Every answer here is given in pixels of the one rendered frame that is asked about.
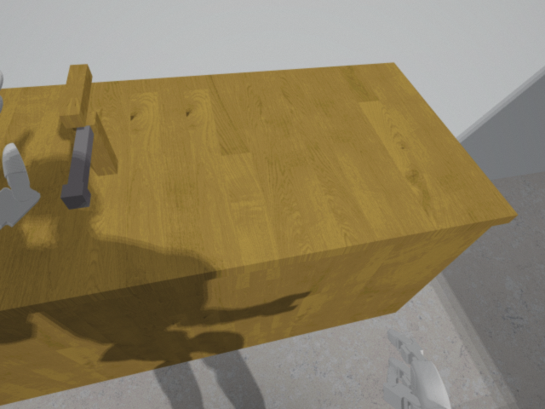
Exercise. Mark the robot right hand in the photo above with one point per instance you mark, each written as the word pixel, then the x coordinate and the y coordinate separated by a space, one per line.
pixel 421 387

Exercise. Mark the tap lever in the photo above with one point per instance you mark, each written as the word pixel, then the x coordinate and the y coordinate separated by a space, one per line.
pixel 75 193

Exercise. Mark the robot left hand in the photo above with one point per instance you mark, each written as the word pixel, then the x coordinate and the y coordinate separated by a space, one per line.
pixel 17 201

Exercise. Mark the counter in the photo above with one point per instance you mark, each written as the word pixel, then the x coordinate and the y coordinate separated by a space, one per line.
pixel 226 211

